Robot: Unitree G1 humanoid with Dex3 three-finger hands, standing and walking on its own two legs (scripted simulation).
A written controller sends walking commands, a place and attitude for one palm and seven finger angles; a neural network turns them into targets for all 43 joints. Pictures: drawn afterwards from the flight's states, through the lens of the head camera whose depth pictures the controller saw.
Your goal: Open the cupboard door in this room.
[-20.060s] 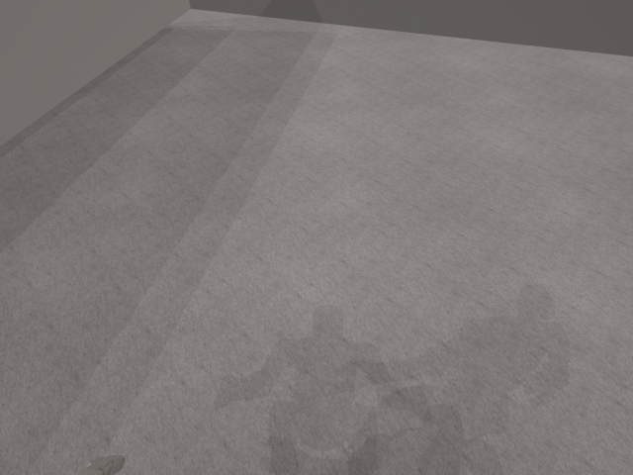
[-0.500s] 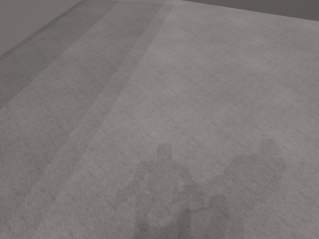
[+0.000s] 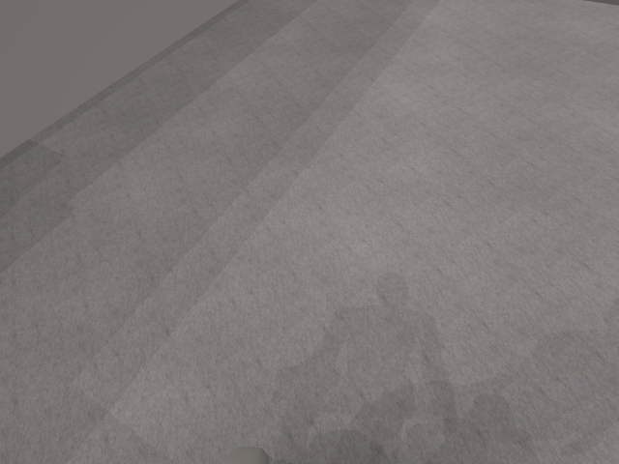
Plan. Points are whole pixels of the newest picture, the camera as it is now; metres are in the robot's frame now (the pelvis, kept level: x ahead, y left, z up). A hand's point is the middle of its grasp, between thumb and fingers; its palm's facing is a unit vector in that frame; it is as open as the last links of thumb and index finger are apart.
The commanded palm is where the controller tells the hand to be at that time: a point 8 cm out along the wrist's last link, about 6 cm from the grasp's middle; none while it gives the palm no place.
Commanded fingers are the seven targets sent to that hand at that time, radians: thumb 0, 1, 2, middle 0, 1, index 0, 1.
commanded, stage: turn or walk to find it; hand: left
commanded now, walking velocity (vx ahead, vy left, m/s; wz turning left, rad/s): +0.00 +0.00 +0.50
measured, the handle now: out of the picture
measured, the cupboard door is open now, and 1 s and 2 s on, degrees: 0 0 0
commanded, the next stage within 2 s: none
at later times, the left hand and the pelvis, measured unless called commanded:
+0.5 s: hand out of the picture +0.05 +0.26 -0.16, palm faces +0.26 -0.92 -0.27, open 7.4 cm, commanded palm none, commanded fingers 0.00 0.90 0.90 -0.20 -0.30 -0.20 -0.30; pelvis +0.00 +0.02 +0.00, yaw +14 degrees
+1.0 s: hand out of the picture -0.08 +0.20 -0.17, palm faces +0.53 -0.81 -0.25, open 7.4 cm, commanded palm none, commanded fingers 0.00 0.90 0.90 -0.20 -0.30 -0.20 -0.30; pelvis -0.01 +0.00 -0.01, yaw +31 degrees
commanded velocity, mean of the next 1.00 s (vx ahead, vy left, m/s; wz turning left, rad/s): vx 0.00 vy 0.00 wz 0.50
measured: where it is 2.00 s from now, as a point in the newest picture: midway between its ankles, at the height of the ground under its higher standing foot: outside the picture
